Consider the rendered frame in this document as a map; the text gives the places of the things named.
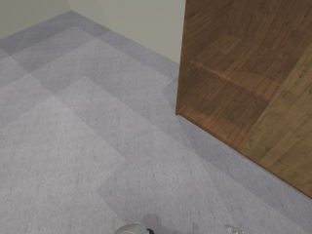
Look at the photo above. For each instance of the right robot hand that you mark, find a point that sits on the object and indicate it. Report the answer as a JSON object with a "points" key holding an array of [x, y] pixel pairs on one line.
{"points": [[232, 230]]}

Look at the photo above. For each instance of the wardrobe door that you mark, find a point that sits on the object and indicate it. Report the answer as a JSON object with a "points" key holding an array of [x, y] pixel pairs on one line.
{"points": [[281, 138]]}

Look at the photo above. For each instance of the robot left thigh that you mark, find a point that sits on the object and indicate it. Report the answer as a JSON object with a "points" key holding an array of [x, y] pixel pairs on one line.
{"points": [[133, 228]]}

